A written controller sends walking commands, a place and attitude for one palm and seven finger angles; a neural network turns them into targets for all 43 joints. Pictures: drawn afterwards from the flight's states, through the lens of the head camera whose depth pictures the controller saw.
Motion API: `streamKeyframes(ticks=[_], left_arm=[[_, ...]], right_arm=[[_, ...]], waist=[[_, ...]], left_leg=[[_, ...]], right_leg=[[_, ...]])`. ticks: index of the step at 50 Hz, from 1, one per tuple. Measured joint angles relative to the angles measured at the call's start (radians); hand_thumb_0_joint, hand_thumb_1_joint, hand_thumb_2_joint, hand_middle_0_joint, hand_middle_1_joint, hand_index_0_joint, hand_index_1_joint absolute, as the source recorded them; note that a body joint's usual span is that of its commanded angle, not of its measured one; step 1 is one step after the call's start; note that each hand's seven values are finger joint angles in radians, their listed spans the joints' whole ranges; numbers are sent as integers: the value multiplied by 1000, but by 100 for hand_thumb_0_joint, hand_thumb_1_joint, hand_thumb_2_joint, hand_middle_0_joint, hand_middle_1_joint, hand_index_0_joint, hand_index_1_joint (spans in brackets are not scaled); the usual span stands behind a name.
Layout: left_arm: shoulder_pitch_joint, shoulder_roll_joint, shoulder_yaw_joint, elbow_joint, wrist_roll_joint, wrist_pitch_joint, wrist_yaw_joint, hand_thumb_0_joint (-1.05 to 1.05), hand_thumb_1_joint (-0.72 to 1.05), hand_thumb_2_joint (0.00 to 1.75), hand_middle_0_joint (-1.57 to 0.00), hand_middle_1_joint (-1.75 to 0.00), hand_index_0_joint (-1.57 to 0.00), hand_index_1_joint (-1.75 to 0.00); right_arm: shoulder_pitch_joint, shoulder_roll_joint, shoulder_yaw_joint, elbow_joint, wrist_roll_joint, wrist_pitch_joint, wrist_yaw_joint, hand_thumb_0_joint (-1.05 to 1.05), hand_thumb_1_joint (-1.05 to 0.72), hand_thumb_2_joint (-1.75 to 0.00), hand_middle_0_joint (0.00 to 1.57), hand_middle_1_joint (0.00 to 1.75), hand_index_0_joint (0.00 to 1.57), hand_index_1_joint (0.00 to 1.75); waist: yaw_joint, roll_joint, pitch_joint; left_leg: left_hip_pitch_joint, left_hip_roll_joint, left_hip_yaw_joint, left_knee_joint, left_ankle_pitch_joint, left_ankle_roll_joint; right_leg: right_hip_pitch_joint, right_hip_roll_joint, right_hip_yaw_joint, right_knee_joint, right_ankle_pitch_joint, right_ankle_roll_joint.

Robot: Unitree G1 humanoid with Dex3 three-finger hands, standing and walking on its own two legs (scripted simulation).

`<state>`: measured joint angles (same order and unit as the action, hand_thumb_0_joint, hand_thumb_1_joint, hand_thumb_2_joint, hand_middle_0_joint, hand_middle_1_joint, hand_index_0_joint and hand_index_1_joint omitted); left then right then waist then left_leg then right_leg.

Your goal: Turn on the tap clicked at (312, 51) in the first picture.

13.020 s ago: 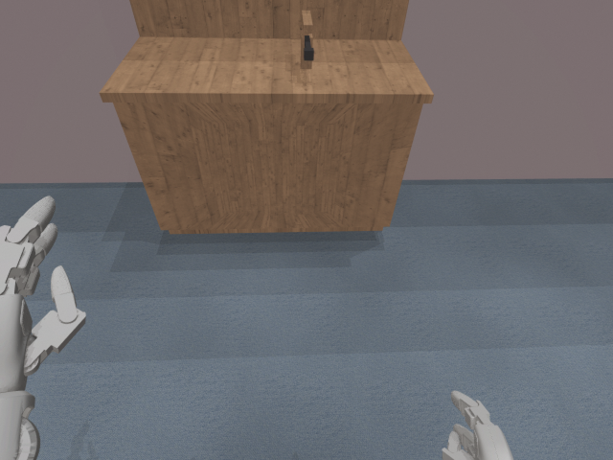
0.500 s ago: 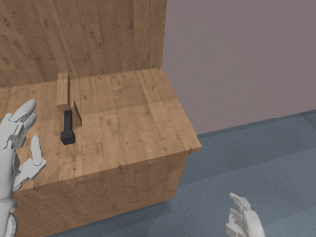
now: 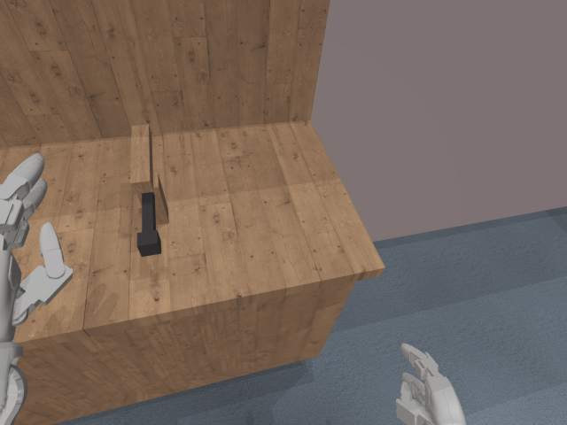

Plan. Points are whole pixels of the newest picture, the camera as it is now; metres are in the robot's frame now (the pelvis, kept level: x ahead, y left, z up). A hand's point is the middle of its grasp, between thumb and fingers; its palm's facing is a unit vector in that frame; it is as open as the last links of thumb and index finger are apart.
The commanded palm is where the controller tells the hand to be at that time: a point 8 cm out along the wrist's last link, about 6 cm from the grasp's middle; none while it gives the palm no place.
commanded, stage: look again from close up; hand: left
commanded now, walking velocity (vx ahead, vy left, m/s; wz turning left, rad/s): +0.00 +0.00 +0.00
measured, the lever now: (149, 243) +0.34 +0.24 +0.04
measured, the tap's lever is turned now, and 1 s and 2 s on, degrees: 0 0 0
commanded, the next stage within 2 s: shuffle to correct the standing spot in 0.28 s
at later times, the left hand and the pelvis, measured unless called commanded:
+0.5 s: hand (91, 280) +0.22 +0.22 +0.16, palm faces +0.39 -0.85 -0.35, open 7.4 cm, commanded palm +0.16 +0.25 +0.17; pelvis +0.00 -0.03 +0.00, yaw +0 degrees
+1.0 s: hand (150, 284) +0.22 +0.17 +0.15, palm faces +0.32 -0.87 -0.38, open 7.4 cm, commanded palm +0.16 +0.20 +0.17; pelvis +0.00 -0.07 +0.00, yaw -1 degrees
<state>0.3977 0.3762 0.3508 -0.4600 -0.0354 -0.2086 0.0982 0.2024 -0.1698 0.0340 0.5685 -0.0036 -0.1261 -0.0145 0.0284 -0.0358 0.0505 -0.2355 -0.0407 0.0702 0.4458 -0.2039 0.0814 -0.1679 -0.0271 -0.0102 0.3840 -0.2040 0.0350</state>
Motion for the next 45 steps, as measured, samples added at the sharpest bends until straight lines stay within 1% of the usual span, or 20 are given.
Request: streamKeyframes(ticks=[5,15,21,28,32,37,45], left_arm=[[15,-4,-2,-7,-1,-2,3,1,89,90,-21,-30,-21,-30],[21,-26,-19,26,-1,8,9,1,89,90,-21,-30,-21,-30],[27,-26,-21,24,-7,11,9,1,89,90,-21,-30,-21,-30],[4,-19,-12,33,-20,29,5,1,89,90,-21,-30,-21,-30],[-4,-17,-8,18,-25,40,1,1,89,90,-21,-30,-21,-30],[21,-4,-2,-16,-34,46,-9,1,89,90,-21,-30,-21,-30],[47,9,10,-34,-47,57,-22,1,89,90,-21,-30,-21,-30]], right_arm=[[9,-14,-10,9,4,10,-3,1,-91,-90,20,30,20,30],[10,-30,-21,15,8,18,-16,1,-91,-90,20,30,20,30],[4,-31,-23,14,9,20,-20,1,-91,-90,20,30,20,30],[-5,-18,-23,2,13,31,-19,1,-91,-90,20,30,20,30],[-9,-8,-22,-10,14,36,-11,1,-91,-90,20,30,20,30],[-7,-2,-24,-21,13,41,-5,1,-91,-90,20,30,20,30],[1,-18,-40,-18,11,45,-13,1,-91,-90,20,30,20,30]], waist=[[-1,10,-2],[0,28,-15],[-2,31,-19],[6,20,-13],[1,15,-5],[-6,17,0],[-5,32,3]], left_leg=[[1,4,-9,3,-1,-5],[4,19,-19,1,1,-18],[6,28,-22,-1,2,-27],[11,39,-13,-15,8,-40],[5,47,-15,-11,8,-49],[-13,67,-21,9,0,-65],[-43,99,-32,49,-18,-90]], right_leg=[[8,5,-8,-8,2,2],[16,21,-18,-17,6,-13],[18,30,-20,-22,7,-21],[10,40,-10,-16,8,-31],[-1,48,-11,-5,4,-40],[-13,67,-17,1,2,-56],[-36,98,-25,23,-7,-82]])
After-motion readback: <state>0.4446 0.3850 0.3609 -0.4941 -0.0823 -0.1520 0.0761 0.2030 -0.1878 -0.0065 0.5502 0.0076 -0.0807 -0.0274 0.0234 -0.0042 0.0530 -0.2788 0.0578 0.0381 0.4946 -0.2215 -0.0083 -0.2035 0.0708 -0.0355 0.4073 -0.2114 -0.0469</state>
